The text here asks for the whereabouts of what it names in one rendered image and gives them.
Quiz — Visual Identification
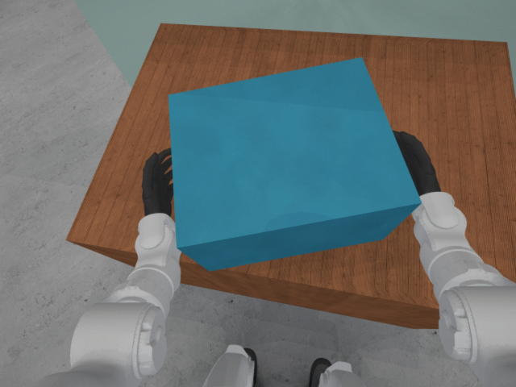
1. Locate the carton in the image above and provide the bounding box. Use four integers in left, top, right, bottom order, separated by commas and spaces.
169, 57, 422, 271

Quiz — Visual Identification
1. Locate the right robot upper arm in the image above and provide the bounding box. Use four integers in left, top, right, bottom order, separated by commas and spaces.
439, 286, 516, 387

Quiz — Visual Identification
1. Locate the pedestal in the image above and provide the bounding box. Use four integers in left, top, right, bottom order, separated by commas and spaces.
66, 23, 516, 329

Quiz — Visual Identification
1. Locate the left robot forearm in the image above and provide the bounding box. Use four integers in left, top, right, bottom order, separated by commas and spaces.
70, 213, 181, 367

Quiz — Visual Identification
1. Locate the robot right hand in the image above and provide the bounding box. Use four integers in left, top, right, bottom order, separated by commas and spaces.
393, 131, 441, 196

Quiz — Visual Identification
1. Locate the left robot shin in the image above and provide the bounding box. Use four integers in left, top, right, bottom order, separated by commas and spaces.
219, 345, 248, 358

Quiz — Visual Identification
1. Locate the robot left hand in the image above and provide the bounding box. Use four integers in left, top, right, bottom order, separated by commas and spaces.
142, 148, 173, 217

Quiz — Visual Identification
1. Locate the robot right thigh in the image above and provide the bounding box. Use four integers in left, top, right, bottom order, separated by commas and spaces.
319, 369, 366, 387

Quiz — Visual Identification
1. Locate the left robot upper arm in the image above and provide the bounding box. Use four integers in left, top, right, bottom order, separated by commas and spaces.
31, 302, 166, 387

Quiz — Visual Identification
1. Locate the right robot forearm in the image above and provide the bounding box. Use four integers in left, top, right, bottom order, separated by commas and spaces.
411, 192, 516, 303

